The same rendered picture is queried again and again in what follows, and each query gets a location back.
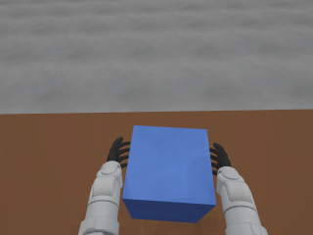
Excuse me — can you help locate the robot left forearm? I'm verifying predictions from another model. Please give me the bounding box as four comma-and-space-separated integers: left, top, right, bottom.
78, 161, 123, 235

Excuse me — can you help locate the robot right hand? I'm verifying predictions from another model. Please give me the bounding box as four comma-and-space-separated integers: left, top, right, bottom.
209, 142, 232, 176

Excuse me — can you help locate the robot right forearm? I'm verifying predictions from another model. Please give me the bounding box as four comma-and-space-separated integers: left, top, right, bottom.
216, 166, 268, 235

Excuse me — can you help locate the carton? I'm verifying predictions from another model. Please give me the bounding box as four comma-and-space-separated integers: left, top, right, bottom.
122, 125, 216, 223

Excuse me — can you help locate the robot left hand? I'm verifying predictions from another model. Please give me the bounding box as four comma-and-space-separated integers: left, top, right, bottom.
107, 136, 131, 168

